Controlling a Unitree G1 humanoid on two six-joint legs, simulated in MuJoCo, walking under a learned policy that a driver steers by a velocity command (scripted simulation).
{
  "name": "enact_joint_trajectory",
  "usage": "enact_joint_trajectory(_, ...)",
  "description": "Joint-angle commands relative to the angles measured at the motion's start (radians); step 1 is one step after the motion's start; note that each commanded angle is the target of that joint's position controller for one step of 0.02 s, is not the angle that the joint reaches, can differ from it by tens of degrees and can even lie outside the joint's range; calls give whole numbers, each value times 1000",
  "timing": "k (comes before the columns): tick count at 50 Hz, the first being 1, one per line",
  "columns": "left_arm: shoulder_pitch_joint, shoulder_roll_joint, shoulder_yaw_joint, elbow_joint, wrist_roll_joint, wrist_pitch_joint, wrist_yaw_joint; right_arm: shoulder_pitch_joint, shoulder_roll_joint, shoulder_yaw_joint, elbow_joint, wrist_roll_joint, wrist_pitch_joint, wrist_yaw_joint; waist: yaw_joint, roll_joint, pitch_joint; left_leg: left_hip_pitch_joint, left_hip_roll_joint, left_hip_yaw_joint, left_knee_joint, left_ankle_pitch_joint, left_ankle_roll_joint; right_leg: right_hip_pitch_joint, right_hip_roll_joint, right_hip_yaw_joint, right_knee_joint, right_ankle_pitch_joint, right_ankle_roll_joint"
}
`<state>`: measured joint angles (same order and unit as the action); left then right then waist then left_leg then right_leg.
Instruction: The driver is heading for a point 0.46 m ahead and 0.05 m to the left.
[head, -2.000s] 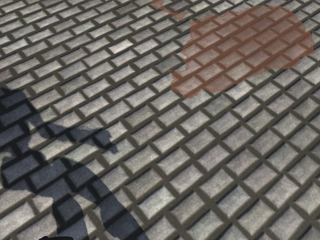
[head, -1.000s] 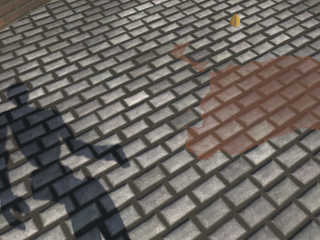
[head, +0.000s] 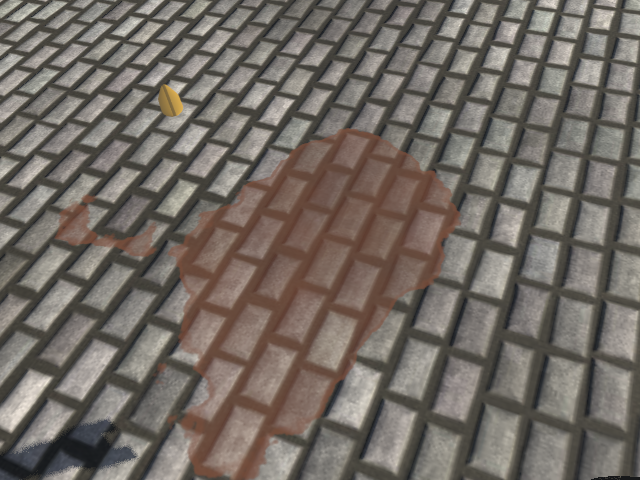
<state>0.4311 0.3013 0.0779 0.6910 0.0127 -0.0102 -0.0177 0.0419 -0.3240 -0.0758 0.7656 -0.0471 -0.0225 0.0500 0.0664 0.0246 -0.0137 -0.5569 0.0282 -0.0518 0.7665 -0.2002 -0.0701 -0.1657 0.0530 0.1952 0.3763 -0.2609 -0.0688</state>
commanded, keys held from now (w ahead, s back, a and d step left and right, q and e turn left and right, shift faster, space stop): w+shift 0.34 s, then shift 0.66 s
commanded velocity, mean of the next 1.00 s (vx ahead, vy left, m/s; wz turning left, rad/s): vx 0.50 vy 0.00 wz -0.19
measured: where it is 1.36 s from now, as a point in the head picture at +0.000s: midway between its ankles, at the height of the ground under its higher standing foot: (352, 431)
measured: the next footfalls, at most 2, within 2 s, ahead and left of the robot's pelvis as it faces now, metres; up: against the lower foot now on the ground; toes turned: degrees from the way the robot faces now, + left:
left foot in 0.16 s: +0.21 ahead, +0.14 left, +0.00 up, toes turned -5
right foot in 0.56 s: +0.59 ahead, -0.06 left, +0.00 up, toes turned -7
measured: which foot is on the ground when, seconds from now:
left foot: up 0.00-0.14, down 0.16-0.56, up 0.58-0.94, down 0.96-1.00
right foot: down 0.00-0.16, up 0.18-0.54, down 0.56-1.00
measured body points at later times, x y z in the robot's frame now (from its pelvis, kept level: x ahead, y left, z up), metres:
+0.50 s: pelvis +0.33 +0.04 -0.02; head +0.38 +0.05 +0.43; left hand +0.62 +0.20 -0.09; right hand +0.18 -0.19 -0.13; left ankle +0.17 +0.15 -0.75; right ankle +0.51 -0.08 -0.71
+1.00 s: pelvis +0.55 +0.04 -0.02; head +0.57 +0.04 +0.43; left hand +0.69 +0.28 -0.15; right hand +0.66 -0.24 -0.12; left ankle +0.63 +0.17 -0.75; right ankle +0.55 -0.06 -0.75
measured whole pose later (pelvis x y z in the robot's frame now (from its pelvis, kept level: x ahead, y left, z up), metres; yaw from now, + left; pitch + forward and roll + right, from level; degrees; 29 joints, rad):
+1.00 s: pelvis +0.55 +0.04 -0.02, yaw -8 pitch +0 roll -2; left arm 0.18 0.25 0.02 0.88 0.02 -0.05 -0.02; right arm 0.13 -0.26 -0.02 0.81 -0.02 0.00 -0.04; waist 0.02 0.02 0.01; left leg -0.35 0.07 -0.07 0.53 -0.20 -0.05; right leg -0.26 0.09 -0.02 0.47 -0.23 -0.05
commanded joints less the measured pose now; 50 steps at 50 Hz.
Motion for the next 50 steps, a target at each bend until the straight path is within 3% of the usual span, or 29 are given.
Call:
enact_joint_trajectory(1,-12,185,52,-52,7,-14,-10,-136,-49,8,-105,9,1,3,23,-204,55,-12,-12,58,-106,30,-34,-33,-155,218,-180,-211,-156)
enact_joint_trajectory(5,-56,188,46,-36,6,-39,-1,-64,-73,4,-114,17,-25,-7,-20,-192,67,194,9,69,-212,14,38,-79,-213,267,-179,-205,-138)
enact_joint_trajectory(7,-112,166,34,-30,9,-49,3,193,-116,-19,-47,9,-42,-26,-160,-125,14,486,-16,78,-259,-51,73,-167,-157,205,36,31,-110)
enact_joint_trajectory(8,-137,106,15,-39,15,-59,1,417,-202,-43,0,-7,-55,-44,-265,75,-96,698,119,-100,-335,-283,97,-277,-48,65,425,116,-78)
enact_joint_trajectory(9,-103,6,-11,-105,-19,-74,3,487,-336,-69,17,-18,-55,-47,-219,447,-140,841,334,-658,-597,-715,164,-574,105,-48,738,-255,-28)
enact_joint_trajectory(10,-114,47,-16,-72,-12,-66,13,372,-231,-49,-4,-14,-49,-37,-164,221,-37,740,372,-794,-626,-748,203,-684,58,6,878,-173,-46)
enact_joint_trajectory(11,-145,79,-9,-54,1,-62,6,303,-149,-30,-23,-7,-49,-34,-131,69,17,665,337,-636,-575,-635,202,-678,4,-2,895,-74,-51)
enact_joint_trajectory(12,-167,98,-7,-40,14,-62,-9,290,-102,-18,-16,-3,-53,-31,-117,13,22,609,276,-485,-560,-525,191,-632,-33,-12,849,-15,-46)
enact_joint_trajectory(15,-235,70,-20,-47,36,-47,-42,357,-39,10,41,10,-76,-38,-108,102,79,543,171,-280,-612,-332,173,-611,-55,-34,761,54,-18)
enact_joint_trajectory(17,-291,56,-30,-60,36,-42,-47,414,-43,11,74,26,-90,-36,-109,82,110,563,163,-218,-633,-179,183,-680,-53,-57,733,102,-9)
enact_joint_trajectory(20,-422,23,-59,-102,48,-54,-48,415,-29,25,100,38,-99,-34,-90,44,147,500,113,-22,-613,538,185,-596,-48,-211,501,163,27)
enact_joint_trajectory(22,-509,-43,-93,-116,34,-66,-57,453,-28,31,132,42,-99,-35,-123,66,133,424,74,61,-621,806,158,-387,-15,-328,290,247,24)
enact_joint_trajectory(23,-554,-47,-79,-159,-47,-101,-47,476,-92,19,126,91,-94,-65,-134,71,82,500,120,21,-561,890,164,-372,-6,-281,257,275,23)
enact_joint_trajectory(24,-545,-10,-72,-163,-53,-115,-50,460,-126,16,132,92,-86,-84,-98,71,53,558,137,26,-532,963,155,-354,12,-273,188,310,10)
enact_joint_trajectory(25,-517,24,-57,-154,-39,-121,-51,460,-149,10,131,84,-78,-96,-77,90,21,584,144,24,-496,1015,146,-291,36,-274,151,346,-4)
enact_joint_trajectory(27,-303,89,-22,-86,-26,-115,-36,424,-158,7,124,62,-61,-102,37,120,-90,584,137,28,-293,1076,118,-39,55,-243,119,431,-41)
enact_joint_trajectory(28,-144,106,-10,-35,-17,-103,-22,373,-143,13,110,56,-55,-95,125,123,-147,519,107,47,-106,1030,97,144,5,-205,50,570,-74)
enact_joint_trajectory(29,-9,155,-5,10,12,-86,-3,361,-74,31,73,33,-54,-88,140,-21,-265,307,19,64,242,452,69,434,-190,-27,147,873,-124)
enact_joint_trajectory(30,-37,165,-22,-2,43,-85,-6,612,65,70,107,29,-55,-65,-5,-262,-461,42,-123,-85,632,-476,34,714,-487,345,251,1268,-339)
enact_joint_trajectory(31,-55,100,-18,-7,22,-75,-7,603,-56,44,138,62,-61,-50,41,-114,-512,28,-95,-190,673,-434,46,628,-458,363,168,1123,-359)
enact_joint_trajectory(32,-180,86,-22,-23,-1,-73,-6,475,-87,33,90,82,-59,-52,4,-91,-312,-20,-37,-126,618,-382,41,452,-401,234,100,1012,-323)
enact_joint_trajectory(33,-260,50,-32,-20,-16,-74,-7,391,-83,30,68,70,-56,-64,-31,-11,-170,-32,2,-70,543,-323,31,268,-339,153,36,928,-277)
enact_joint_trajectory(35,-303,29,-41,-7,-2,-84,-15,384,-61,24,69,53,-31,-75,-94,2,-75,81,44,-52,451,-247,11,13,-286,65,-51,871,-243)
enact_joint_trajectory(37,-334,26,-42,18,14,-89,-25,410,0,33,74,49,-9,-81,-133,-50,-67,198,58,-37,326,-204,-6,-143,-252,-20,-91,864,-234)
enact_joint_trajectory(39,-355,44,-37,42,20,-87,-19,362,13,38,53,42,0,-91,-138,-98,-77,250,56,-13,160,-143,-13,-196,-215,-90,-93,878,-213)
enact_joint_trajectory(43,-317,80,-27,92,13,-62,-1,229,-19,32,29,45,17,-95,-90,-101,-103,298,49,-10,-18,50,-1,-177,-205,-97,-106,578,-173)
enact_joint_trajectory(47,-322,60,-38,124,-4,-45,4,156,-37,24,12,33,20,-94,-98,-91,-51,374,30,0,-237,88,39,-187,-189,-51,-65,174,-118)
enact_joint_trajectory(49,-227,20,-54,152,6,-47,5,140,-94,15,-6,19,15,-99,-65,-1,-49,469,120,-90,-332,316,86,-218,-107,-73,25,4,-24)
enact_joint_trajectory(50,-127,19,-49,173,5,-48,6,104,-144,3,-4,30,20,-101,2,123,-60,474,158,-119,-312,276,140,-239,-38,-134,36,-103,13)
